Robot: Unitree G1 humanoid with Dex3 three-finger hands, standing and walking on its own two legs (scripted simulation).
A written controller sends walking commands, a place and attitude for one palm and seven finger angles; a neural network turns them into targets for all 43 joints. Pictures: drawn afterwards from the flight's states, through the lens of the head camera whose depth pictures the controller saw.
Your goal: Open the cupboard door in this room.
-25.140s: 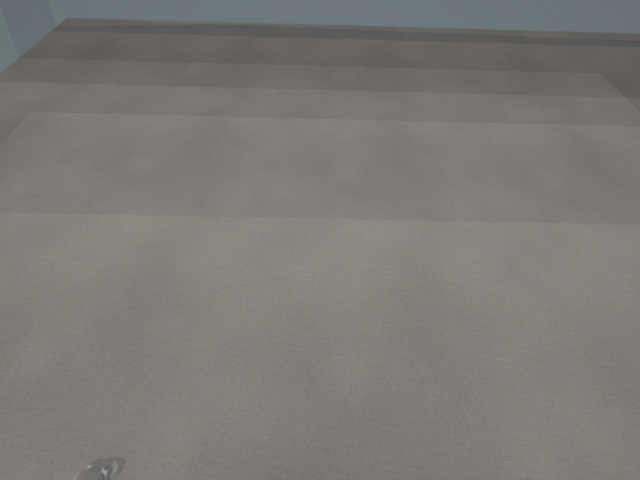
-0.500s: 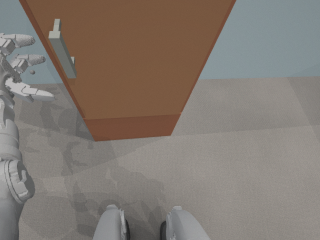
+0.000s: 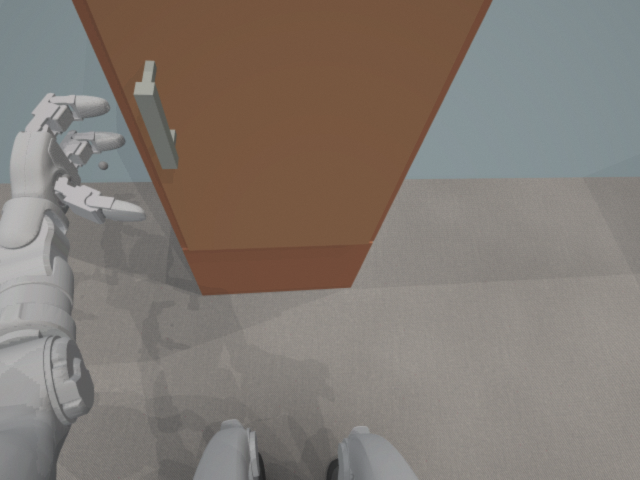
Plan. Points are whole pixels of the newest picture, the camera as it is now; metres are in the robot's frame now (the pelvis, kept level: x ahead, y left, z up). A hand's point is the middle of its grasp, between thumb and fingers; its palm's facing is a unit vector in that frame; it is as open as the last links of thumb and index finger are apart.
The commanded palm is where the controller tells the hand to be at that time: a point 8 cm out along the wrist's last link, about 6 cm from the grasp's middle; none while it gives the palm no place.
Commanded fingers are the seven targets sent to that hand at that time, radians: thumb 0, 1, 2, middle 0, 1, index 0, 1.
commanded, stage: move the hooked fingers beside the handle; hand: left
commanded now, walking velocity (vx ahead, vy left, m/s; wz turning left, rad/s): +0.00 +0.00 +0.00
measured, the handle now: (160, 118) +0.55 +0.18 +0.07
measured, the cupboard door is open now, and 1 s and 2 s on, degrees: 0 0 1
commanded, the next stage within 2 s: slide the fingers in behind the handle in 0.10 s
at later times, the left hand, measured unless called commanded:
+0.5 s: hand (122, 166) +0.47 +0.22 +0.06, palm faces +0.04 -1.00 +0.00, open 14.0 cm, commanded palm +0.45 +0.26 +0.06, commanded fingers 0.00 -0.50 0.30 -0.30 -1.20 -0.30 -1.20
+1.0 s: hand (157, 161) +0.48 +0.18 +0.07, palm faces +0.06 -1.00 -0.01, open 14.0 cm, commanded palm +0.46 +0.22 +0.06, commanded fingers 0.00 -0.50 0.30 -0.30 -1.20 -0.30 -1.20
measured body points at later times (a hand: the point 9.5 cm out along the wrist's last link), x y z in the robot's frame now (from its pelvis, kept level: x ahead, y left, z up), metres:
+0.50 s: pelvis -0.01 -0.01 +0.00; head +0.11 +0.02 +0.43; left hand +0.47 +0.27 +0.07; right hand +0.01 -0.28 -0.11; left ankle +0.04 +0.09 -0.66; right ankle +0.00 -0.13 -0.66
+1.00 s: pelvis +0.00 -0.02 +0.00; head +0.11 +0.00 +0.43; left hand +0.47 +0.23 +0.07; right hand +0.03 -0.28 -0.11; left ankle +0.04 +0.09 -0.66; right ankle +0.00 -0.13 -0.66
